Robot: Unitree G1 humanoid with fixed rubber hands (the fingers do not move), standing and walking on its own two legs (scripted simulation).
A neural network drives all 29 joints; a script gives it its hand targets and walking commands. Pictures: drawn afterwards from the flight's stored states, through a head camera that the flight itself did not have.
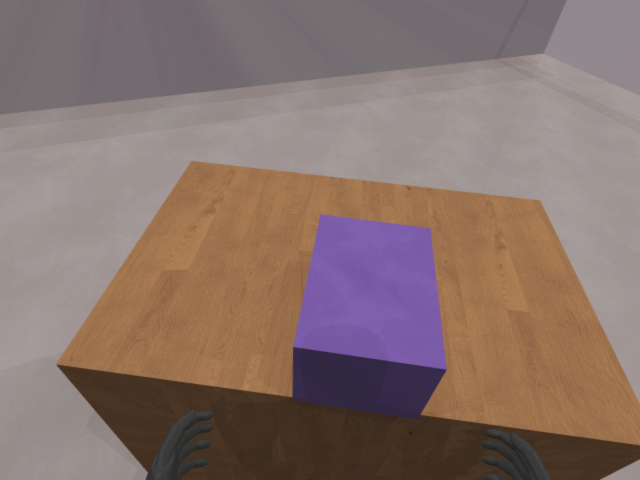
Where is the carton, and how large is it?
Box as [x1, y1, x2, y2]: [292, 214, 446, 418]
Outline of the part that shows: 320,214 293,345 292,399 417,418 446,369 430,229 423,227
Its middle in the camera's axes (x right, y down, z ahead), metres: +0.07 +0.11 +0.63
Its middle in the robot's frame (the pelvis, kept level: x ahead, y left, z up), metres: +0.42 -0.05 -0.03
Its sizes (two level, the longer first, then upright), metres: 0.265 0.192 0.154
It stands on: a pedestal, 0.67 m high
